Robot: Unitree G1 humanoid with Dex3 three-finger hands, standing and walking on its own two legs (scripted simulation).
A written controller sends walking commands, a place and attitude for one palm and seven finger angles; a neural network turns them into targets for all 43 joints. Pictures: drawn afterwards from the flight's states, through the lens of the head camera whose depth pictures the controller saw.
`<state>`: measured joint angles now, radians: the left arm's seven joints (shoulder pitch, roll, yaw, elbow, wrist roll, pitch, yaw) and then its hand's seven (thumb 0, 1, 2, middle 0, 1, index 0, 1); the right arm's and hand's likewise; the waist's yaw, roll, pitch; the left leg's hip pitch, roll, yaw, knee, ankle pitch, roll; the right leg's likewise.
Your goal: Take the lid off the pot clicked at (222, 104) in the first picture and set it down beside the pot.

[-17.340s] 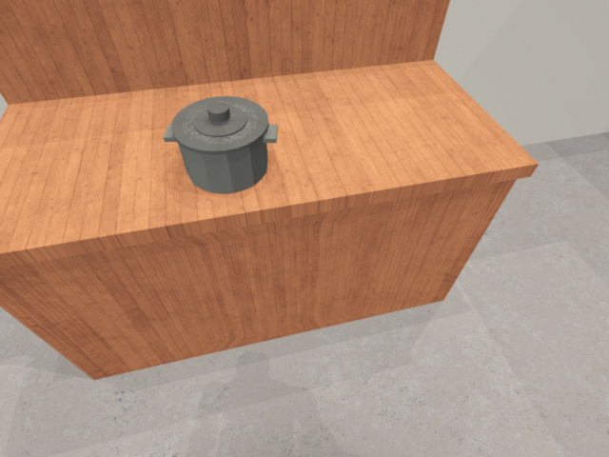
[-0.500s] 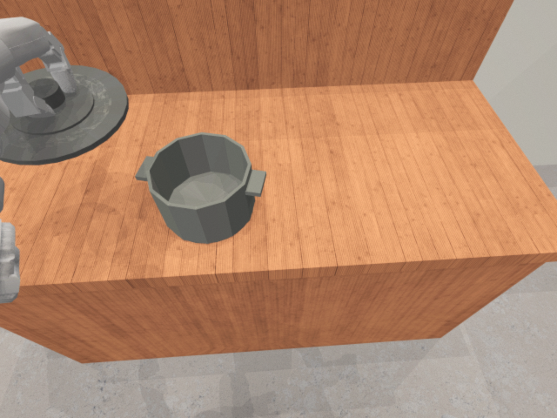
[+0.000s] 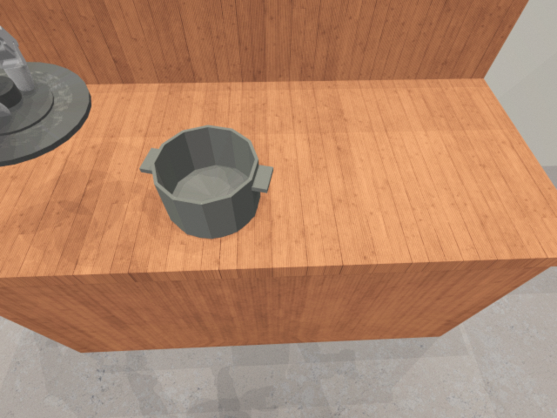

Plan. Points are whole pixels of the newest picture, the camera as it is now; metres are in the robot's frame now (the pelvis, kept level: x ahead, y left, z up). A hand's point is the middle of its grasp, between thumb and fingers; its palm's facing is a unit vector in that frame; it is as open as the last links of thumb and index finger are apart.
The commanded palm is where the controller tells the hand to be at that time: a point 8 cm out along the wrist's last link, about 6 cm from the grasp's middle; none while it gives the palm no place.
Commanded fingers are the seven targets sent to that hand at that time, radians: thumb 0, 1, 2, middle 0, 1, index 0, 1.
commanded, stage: move the lid sideways beside the pot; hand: left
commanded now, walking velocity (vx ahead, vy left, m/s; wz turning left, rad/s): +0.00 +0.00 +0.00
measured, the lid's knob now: out of the picture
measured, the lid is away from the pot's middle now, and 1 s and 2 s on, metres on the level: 0.23 0.22 0.22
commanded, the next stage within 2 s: lower the lid onto the table in 0.04 s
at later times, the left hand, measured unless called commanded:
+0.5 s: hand (5, 98) +0.47 +0.33 +0.20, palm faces -0.34 -0.10 -0.94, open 7.2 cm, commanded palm +0.48 +0.34 +0.26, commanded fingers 0.00 0.78 0.87 -0.90 -1.08 -0.84 -1.04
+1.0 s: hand (18, 123) +0.47 +0.34 +0.16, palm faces -0.38 -0.10 -0.92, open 7.2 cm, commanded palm +0.49 +0.34 +0.23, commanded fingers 0.00 0.78 0.87 -0.90 -1.08 -0.84 -1.04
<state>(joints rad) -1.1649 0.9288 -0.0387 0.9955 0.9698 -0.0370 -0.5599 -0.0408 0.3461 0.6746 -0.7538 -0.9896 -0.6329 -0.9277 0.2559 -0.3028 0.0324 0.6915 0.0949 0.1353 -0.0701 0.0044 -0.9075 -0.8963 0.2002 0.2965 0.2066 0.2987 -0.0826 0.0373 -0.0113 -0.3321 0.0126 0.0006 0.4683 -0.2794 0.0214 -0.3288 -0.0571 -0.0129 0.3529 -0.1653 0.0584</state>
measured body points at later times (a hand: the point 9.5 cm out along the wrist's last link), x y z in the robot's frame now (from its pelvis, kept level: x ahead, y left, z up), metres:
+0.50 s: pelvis +0.00 +0.01 +0.00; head +0.08 +0.00 +0.44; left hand +0.48 +0.33 +0.25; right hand +0.04 -0.27 -0.13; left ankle -0.04 +0.11 -0.74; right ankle +0.00 -0.17 -0.74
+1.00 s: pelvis +0.01 +0.00 +0.00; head +0.08 +0.01 +0.44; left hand +0.48 +0.34 +0.22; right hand +0.05 -0.28 -0.13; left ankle -0.04 +0.11 -0.74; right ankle +0.00 -0.17 -0.74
